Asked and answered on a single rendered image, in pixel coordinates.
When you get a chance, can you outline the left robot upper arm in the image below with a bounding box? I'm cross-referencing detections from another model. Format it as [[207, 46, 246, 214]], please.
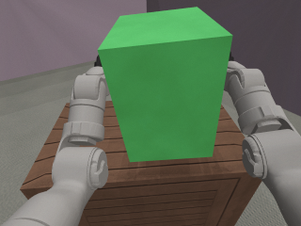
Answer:
[[0, 147, 109, 226]]

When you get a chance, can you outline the pedestal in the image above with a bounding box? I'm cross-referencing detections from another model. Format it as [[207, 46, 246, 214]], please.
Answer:
[[20, 101, 261, 226]]

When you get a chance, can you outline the right robot forearm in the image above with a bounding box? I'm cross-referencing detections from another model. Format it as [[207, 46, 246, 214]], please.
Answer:
[[224, 61, 301, 137]]

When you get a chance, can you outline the right robot upper arm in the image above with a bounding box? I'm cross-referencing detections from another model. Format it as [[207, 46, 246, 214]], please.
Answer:
[[242, 129, 301, 226]]

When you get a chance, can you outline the robot right hand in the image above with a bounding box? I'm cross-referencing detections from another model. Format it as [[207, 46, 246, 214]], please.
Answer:
[[229, 51, 234, 61]]

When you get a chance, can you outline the robot left hand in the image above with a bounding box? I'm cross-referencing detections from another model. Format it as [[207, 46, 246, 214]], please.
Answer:
[[94, 55, 102, 67]]

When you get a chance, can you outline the left robot forearm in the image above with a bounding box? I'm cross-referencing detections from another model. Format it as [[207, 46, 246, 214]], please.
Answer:
[[52, 66, 110, 181]]

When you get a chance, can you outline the carton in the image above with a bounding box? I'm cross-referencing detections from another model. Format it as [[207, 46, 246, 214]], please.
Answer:
[[97, 7, 233, 162]]

